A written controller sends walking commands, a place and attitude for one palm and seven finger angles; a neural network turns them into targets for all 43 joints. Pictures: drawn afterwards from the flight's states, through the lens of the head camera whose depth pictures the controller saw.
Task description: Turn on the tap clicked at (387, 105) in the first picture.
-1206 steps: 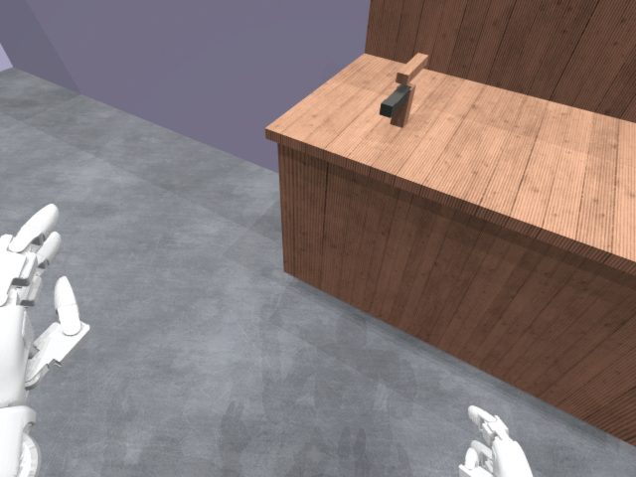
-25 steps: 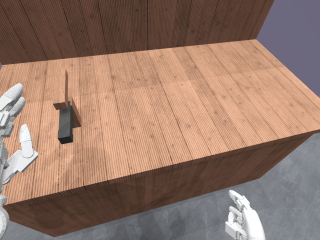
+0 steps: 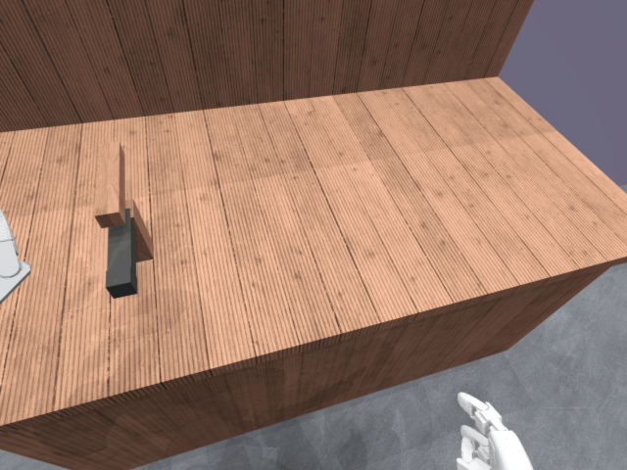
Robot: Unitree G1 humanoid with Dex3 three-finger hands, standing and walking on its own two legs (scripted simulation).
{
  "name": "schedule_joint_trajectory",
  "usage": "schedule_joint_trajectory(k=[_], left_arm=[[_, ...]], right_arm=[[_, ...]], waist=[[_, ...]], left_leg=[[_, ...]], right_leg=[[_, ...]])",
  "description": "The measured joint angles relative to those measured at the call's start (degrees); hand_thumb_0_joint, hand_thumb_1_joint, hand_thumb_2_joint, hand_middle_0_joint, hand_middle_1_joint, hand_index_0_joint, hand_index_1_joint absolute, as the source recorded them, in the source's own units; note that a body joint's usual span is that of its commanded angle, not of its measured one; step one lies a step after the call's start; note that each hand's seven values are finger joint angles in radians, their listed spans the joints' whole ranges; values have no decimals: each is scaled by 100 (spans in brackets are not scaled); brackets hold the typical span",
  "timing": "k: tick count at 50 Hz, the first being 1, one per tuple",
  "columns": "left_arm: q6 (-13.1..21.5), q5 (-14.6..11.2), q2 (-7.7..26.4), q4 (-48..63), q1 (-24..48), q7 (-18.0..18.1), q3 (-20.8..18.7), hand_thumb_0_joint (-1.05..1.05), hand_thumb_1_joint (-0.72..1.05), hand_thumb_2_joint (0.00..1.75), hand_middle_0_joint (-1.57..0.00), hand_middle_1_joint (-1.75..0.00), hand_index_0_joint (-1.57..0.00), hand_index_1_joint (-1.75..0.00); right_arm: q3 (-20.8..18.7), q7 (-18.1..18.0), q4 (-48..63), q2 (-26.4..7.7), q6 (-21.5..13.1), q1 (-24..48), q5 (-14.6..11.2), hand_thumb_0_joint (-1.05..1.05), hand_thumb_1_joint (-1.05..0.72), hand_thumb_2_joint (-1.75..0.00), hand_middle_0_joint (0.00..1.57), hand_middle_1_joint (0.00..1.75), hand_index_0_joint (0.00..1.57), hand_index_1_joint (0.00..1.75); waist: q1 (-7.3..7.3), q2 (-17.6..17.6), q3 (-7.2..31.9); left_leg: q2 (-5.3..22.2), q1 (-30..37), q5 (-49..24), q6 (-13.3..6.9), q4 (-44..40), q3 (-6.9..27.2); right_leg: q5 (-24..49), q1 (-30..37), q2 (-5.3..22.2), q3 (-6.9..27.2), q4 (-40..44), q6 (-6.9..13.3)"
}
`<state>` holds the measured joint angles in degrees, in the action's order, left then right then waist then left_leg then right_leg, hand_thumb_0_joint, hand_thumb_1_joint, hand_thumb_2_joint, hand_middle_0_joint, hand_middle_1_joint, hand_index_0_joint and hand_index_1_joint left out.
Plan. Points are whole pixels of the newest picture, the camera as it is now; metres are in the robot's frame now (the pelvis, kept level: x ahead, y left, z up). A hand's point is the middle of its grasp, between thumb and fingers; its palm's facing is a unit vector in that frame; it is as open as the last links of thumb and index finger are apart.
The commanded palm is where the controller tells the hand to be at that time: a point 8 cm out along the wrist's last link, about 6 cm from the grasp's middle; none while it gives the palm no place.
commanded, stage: come to a stop and stand still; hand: left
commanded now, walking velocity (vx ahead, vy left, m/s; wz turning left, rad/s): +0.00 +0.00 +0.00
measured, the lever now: (122, 282) +0.31 +0.27 +0.05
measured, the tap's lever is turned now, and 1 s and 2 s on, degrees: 0 0 0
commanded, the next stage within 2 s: look again from close up in 1.02 s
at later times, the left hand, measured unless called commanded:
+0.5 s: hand (6, 321) +0.20 +0.28 +0.17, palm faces +0.36 -0.84 -0.41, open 7.4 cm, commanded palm +0.14 +0.30 +0.18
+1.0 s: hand (16, 377) +0.16 +0.25 +0.16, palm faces +0.36 -0.86 -0.35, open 7.4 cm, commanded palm +0.11 +0.28 +0.18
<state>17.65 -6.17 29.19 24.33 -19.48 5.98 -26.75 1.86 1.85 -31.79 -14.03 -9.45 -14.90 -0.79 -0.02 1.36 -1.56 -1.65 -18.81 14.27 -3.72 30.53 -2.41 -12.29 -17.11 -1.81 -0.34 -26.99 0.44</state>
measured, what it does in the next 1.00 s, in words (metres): stands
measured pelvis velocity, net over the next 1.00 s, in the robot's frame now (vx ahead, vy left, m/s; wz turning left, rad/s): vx -0.03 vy -0.01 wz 0.08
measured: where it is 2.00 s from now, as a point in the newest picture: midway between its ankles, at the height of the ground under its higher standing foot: outside the picture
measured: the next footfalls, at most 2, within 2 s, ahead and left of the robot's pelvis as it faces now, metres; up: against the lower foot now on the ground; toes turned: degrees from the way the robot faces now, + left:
none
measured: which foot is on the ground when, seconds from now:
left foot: down 0.00-1.00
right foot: down 0.00-1.00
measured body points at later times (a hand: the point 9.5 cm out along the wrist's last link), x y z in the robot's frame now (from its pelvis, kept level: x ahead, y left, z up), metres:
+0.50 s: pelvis -0.01 +0.01 +0.00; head +0.04 +0.04 +0.45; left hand +0.18 +0.32 +0.19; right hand +0.20 -0.18 -0.07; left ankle +0.02 +0.07 -0.74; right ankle +0.02 -0.12 -0.74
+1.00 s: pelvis -0.03 -0.01 +0.00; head -0.01 +0.01 +0.45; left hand +0.14 +0.30 +0.18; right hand +0.16 -0.23 -0.07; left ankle +0.02 +0.07 -0.74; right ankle +0.02 -0.12 -0.74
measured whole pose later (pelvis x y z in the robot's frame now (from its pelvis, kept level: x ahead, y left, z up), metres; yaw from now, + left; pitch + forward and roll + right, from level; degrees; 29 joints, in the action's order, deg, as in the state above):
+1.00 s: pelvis -0.03 -0.01 +0.00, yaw +4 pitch +0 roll -1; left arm 15.6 -8.0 24.8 24.6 -26.2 3.8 -19.6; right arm 1.1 0.4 -33.9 -13.1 -9.8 -13.0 -2.3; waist 0.7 1.1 -2.2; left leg -3.3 -17.8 9.0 -3.2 26.8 1.5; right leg -9.2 -15.0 -0.2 -4.4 -24.0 0.6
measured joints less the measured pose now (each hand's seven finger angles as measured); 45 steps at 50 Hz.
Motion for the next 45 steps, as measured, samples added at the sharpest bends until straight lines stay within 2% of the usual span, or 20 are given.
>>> schedule_joint_trajectory(k=[3,6,12,17,23,32,45], left_arm=[[50,30,-286,182,-575,-95,431,1,90,90,-20,-30,-20,-30],[17,93,-248,187,-702,-182,603,1,89,90,-21,-30,-21,-30],[-94,76,50,285,-385,-162,345,2,89,90,-21,-30,-21,-30],[-44,20,-32,482,-327,-176,278,2,89,90,-21,-30,-21,-30],[-81,-60,-190,302,-350,-262,416,1,89,90,-21,-30,-21,-30],[-143,-170,-310,198,-579,-292,565,1,89,90,-21,-30,-21,-30],[-184,-179,-424,51,-659,-236,681,1,89,90,-21,-30,-21,-30]], right_arm=[[-83,39,-82,-10,-62,14,29,2,-91,-90,20,30,21,30],[-77,16,-203,11,-38,86,74,2,-91,-90,20,30,21,30],[-17,106,-190,125,-21,284,158,2,-91,-90,20,30,21,30],[40,184,-27,234,-10,444,147,2,-91,-90,20,30,21,30],[80,112,70,298,73,524,70,2,-91,-90,20,30,21,30],[20,-26,-10,118,133,392,-46,2,-91,-90,20,30,21,30],[-91,-132,-190,35,5,194,-144,2,-91,-90,20,30,21,30]], waist=[[1,61,-85],[70,178,-214],[241,333,-376],[285,261,-362],[260,127,-293],[186,34,-219],[88,-14,-105]], left_leg=[[-123,108,-23,-58,-134,-22],[-237,127,-48,-106,-174,39],[-440,111,-106,-171,-195,114],[-492,155,-170,-175,-276,110],[-424,179,-300,-108,-413,160],[-314,172,-416,-17,-445,274],[-183,108,-497,48,-369,379]], right_leg=[[-74,50,121,25,-23,-86],[-151,52,234,-38,-96,-135],[-339,-57,436,-119,-387,-101],[-323,-47,492,-112,-392,-139],[-112,42,428,-163,-123,-183],[83,139,315,-284,94,-95],[266,197,177,-396,255,5]])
